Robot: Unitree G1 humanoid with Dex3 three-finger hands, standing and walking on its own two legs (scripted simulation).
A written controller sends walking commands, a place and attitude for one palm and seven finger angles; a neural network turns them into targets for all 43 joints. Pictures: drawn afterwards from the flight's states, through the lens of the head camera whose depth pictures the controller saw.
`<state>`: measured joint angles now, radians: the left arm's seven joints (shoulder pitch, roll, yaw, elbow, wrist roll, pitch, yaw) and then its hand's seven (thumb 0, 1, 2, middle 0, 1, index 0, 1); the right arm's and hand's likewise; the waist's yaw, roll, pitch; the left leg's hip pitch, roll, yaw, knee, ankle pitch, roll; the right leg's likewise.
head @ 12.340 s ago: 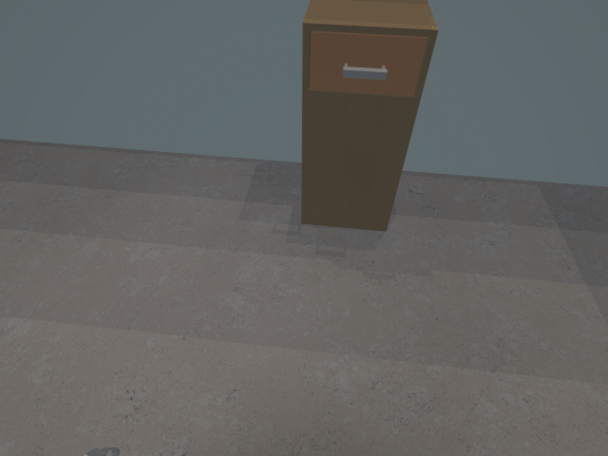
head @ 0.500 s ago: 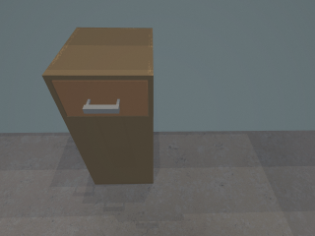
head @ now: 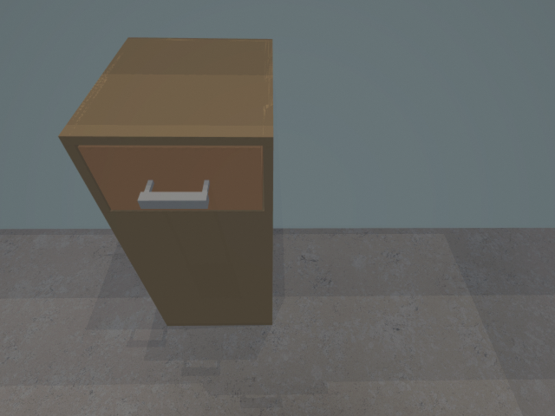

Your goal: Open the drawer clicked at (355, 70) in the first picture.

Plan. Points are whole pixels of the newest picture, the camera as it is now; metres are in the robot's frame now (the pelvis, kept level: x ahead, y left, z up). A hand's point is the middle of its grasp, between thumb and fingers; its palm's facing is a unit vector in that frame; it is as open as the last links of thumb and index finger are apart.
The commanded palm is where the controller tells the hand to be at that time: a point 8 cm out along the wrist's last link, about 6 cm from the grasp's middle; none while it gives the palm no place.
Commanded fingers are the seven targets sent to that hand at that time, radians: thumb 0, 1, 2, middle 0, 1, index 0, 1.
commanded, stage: come to a stop and stand still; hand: left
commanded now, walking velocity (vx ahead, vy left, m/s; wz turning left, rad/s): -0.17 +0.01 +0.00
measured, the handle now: (176, 192) +0.52 +0.23 -0.02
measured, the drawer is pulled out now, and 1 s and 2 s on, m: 0.00 0.00 0.00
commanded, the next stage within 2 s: look again from close up in 0.84 s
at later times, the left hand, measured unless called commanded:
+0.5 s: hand out of the picture +0.02 +0.18 -0.17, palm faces +0.05 -0.98 -0.18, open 7.3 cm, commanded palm none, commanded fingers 0.00 0.90 0.90 -0.20 -0.30 -0.20 -0.30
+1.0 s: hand out of the picture +0.03 +0.19 -0.16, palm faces +0.01 -0.98 -0.21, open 7.3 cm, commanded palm none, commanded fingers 0.00 0.90 0.90 -0.20 -0.30 -0.20 -0.30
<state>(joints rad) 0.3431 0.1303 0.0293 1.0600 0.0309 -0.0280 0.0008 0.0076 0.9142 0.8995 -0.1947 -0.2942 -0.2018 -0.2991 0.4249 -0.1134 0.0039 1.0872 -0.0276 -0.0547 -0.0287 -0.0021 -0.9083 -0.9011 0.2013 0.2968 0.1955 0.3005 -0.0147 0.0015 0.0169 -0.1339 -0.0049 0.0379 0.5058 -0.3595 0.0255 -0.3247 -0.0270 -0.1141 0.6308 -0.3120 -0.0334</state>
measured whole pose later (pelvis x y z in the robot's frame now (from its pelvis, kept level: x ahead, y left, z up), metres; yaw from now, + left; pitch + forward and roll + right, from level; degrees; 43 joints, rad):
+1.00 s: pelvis +0.03 +0.02 +0.01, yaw +0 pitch -1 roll +0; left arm 0.30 0.14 -0.03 1.10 0.01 -0.01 0.03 0.00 0.91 0.90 -0.20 -0.29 -0.20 -0.30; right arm 0.34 -0.14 0.03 1.09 -0.02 -0.02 -0.02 0.00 -0.92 -0.90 0.20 0.30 0.20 0.30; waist -0.01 0.03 0.01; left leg -0.13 -0.01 0.13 0.44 -0.30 0.04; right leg -0.22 -0.04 -0.09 0.49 -0.26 0.00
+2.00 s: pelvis +0.02 +0.00 +0.00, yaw +1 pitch -3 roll +0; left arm 0.30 0.15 -0.02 1.11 0.01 -0.01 0.04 0.01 0.92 0.90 -0.20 -0.29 -0.20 -0.30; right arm 0.31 -0.15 0.01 1.07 -0.02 -0.01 -0.03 0.00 -0.92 -0.90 0.20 0.30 0.19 0.30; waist -0.01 0.00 0.01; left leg -0.15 0.02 0.09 0.51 -0.32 0.02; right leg -0.21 -0.02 -0.12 0.50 -0.25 -0.03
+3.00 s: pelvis +0.01 +0.03 +0.01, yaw +0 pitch -2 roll +0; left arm 0.36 0.09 -0.02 1.11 0.02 -0.02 0.04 0.00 0.91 0.90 -0.19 -0.29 -0.20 -0.30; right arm 0.34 -0.10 0.02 1.14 -0.02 -0.03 -0.03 0.00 -0.91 -0.90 0.20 0.30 0.20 0.30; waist 0.00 -0.01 0.01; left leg -0.14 -0.02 0.12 0.43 -0.27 0.06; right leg -0.21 -0.05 -0.08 0.45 -0.21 0.01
